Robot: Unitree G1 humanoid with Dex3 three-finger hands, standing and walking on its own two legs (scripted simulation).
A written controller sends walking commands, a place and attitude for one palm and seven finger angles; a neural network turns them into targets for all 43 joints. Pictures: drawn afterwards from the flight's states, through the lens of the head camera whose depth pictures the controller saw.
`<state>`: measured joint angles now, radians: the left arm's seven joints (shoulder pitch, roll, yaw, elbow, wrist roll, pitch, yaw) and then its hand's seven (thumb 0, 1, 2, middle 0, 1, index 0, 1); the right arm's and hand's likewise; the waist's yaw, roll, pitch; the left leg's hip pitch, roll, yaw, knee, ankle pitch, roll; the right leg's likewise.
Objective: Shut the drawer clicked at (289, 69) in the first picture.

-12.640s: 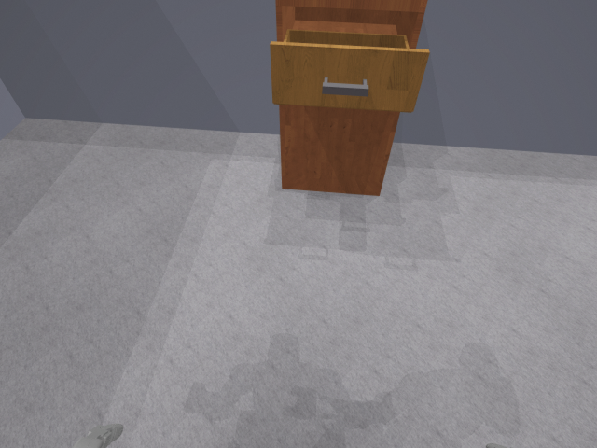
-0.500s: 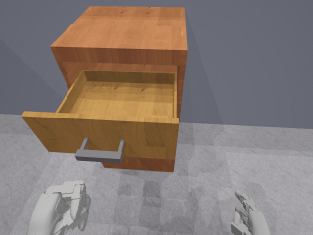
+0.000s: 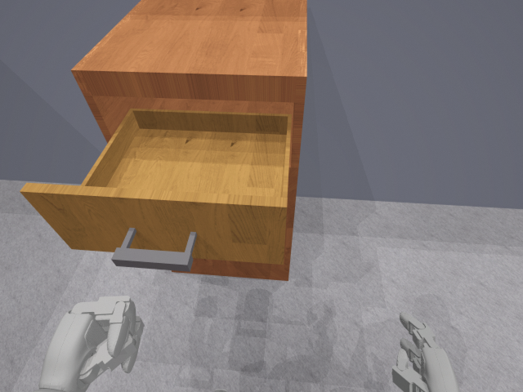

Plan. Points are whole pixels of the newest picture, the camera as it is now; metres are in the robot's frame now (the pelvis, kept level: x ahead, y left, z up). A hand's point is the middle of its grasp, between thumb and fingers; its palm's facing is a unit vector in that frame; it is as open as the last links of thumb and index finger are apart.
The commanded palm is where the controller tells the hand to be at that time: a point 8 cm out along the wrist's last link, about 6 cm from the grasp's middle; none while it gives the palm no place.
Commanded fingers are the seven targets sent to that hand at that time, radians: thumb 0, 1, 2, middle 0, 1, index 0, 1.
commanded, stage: bring the fist close to the handle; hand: left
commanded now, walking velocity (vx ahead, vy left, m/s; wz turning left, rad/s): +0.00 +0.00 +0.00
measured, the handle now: (157, 247) +0.35 +0.20 +0.01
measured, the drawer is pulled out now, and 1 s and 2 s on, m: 0.28 0.28 0.24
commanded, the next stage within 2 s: push the drawer shut in 1.10 s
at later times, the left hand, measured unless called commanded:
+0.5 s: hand (145, 332) +0.20 +0.18 +0.03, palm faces -0.08 -1.00 -0.03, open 3.3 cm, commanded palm +0.19 +0.23 +0.03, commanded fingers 0.00 0.90 0.90 -1.40 -1.60 -1.40 -1.60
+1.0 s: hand (165, 320) +0.23 +0.16 +0.01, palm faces -0.08 -1.00 -0.04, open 3.3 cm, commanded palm +0.21 +0.22 +0.01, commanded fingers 0.00 0.90 0.90 -1.40 -1.60 -1.40 -1.60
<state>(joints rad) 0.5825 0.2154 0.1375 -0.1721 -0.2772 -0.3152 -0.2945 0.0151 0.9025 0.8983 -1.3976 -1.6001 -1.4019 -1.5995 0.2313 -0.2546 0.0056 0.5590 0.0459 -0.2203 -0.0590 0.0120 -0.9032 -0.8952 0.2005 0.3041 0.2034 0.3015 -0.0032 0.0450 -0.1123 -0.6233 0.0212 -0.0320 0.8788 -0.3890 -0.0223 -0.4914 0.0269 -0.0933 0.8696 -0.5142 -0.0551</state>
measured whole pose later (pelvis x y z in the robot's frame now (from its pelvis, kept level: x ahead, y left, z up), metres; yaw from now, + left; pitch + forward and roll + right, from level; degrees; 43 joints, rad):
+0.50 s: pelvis -0.02 +0.04 -0.03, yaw -1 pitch +13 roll -2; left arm 0.41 0.19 0.03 -0.10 -0.20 -0.40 -0.16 0.02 0.90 0.90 -1.40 -1.60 -1.40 -1.60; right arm 0.20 -0.22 0.03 0.52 0.01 -0.17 -0.03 0.01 -0.90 -0.89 0.20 0.30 0.20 0.30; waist -0.02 0.04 -0.13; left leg -0.89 0.01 -0.01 1.10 -0.44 0.02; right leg -0.75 0.01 -0.08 1.07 -0.56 -0.02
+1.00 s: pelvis -0.02 +0.03 -0.04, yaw -2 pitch +16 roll -2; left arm 0.36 0.18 -0.01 -0.06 -0.15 -0.36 -0.07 0.01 0.90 0.90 -1.40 -1.60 -1.40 -1.60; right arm 0.24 -0.24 0.03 0.48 0.01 -0.08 -0.01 0.01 -0.90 -0.89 0.20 0.30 0.20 0.30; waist -0.04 0.05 -0.16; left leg -0.95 0.02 0.00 1.14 -0.47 0.02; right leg -0.81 0.02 -0.06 1.12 -0.58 -0.02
